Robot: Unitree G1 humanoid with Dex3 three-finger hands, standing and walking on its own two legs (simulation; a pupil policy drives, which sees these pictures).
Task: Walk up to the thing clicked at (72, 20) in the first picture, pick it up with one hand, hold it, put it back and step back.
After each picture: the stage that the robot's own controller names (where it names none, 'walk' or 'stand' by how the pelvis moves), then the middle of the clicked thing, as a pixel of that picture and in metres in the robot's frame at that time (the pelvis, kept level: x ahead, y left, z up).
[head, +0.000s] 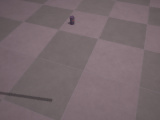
stand; (72, 20) +1.97 +0.21 -0.72
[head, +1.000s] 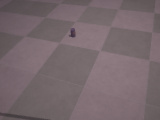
walk; (73, 32) +1.82 +0.34 -0.72
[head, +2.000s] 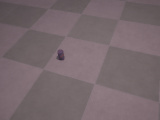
walk; (61, 55) +1.21 +0.38 -0.72
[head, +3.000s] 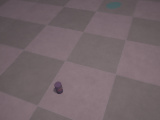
walk; (58, 87) +0.81 +0.32 -0.72
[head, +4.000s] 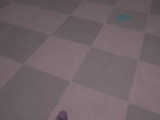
walk; (63, 117) +0.54 +0.20 -0.71
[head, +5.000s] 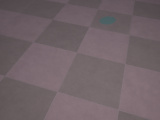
stand; out of the picture +0.42 +0.24 -0.71
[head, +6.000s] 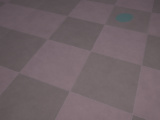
stand; out of the picture +0.39 +0.19 -0.72
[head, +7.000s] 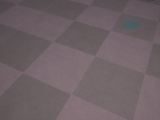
walk; out of the picture +0.40 +0.18 -0.72
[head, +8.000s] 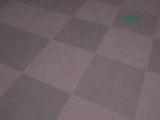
stand; out of the picture +0.36 +0.18 -0.72
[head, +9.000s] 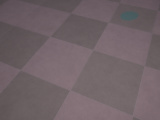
walk; out of the picture +0.37 +0.20 -0.72
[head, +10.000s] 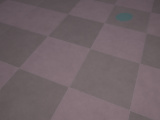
stand; out of the picture +0.43 +0.19 -0.71
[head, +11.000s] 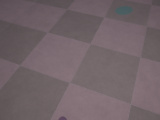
stand; out of the picture +0.44 +0.19 -0.72
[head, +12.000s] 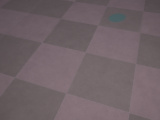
stand; out of the picture +0.39 +0.21 -0.72
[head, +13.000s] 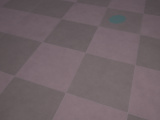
stand; out of the picture +0.40 +0.20 -0.72
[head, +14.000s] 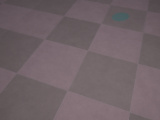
stand; out of the picture +0.40 +0.19 -0.72
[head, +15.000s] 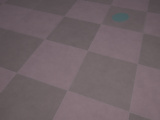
stand; out of the picture +0.40 +0.19 -0.72
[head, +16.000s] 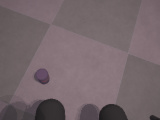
go down; (43, 76) +0.45 +0.22 -0.46
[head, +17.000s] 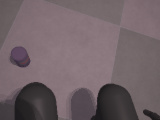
go down; (21, 57) +0.47 +0.28 -0.31
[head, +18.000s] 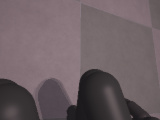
close in; out of the picture +0.43 +0.32 -0.23
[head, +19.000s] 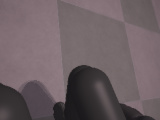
close; out of the picture +0.43 +0.33 -0.22
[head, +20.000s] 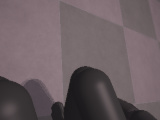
close; out of the picture +0.41 +0.31 -0.23
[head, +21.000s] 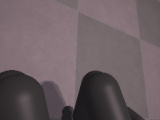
lift; out of the picture +0.36 +0.28 -0.22
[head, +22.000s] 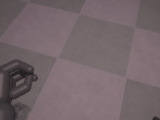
close; out of the picture +0.27 +0.12 -0.58
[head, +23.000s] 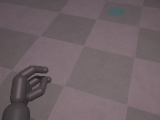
close; out of the picture +0.25 +0.11 -0.70
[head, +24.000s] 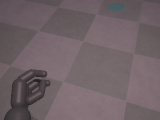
hold; out of the picture +0.26 +0.10 -0.70
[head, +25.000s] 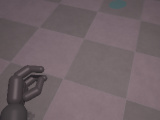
stand; out of the picture +0.27 +0.09 -0.70
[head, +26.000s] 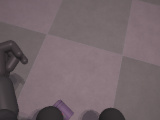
crouch; (63, 110) +0.31 +0.10 -0.51
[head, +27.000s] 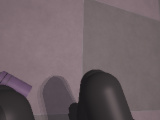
lower; (13, 86) +0.32 +0.15 -0.27
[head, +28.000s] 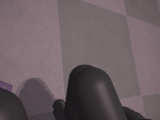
lower; out of the picture +0.33 +0.16 -0.25
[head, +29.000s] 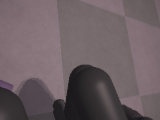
lower; out of the picture +0.32 +0.16 -0.25
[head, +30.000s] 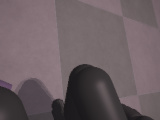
lower; out of the picture +0.33 +0.16 -0.25
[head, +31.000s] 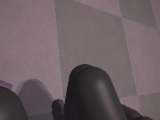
lower; out of the picture +0.33 +0.16 -0.25
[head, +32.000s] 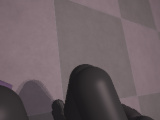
open; out of the picture +0.33 +0.16 -0.25
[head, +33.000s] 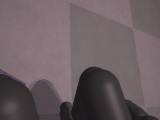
stand; (5, 83) +0.33 +0.15 -0.25
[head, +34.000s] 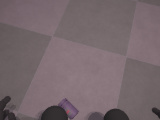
walk; (68, 108) +0.32 +0.10 -0.52
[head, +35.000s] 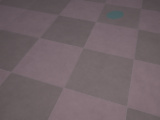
stand; out of the picture +0.28 +0.07 -0.69
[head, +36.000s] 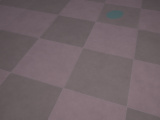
stand; out of the picture +0.27 +0.08 -0.69
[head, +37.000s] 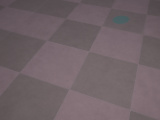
stand; out of the picture +0.29 +0.06 -0.74
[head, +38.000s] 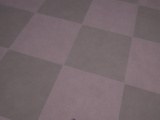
walk; out of the picture +0.32 +0.05 -0.73
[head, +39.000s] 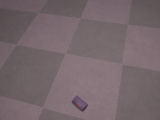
walk; (79, 103) +0.54 +0.10 -0.72
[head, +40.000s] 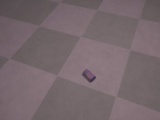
stand; (89, 75) +0.85 +0.02 -0.72
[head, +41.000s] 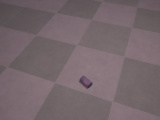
stand; (85, 81) +0.88 +0.03 -0.74
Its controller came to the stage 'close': yes
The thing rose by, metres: 0.03
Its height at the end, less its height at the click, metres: -0.02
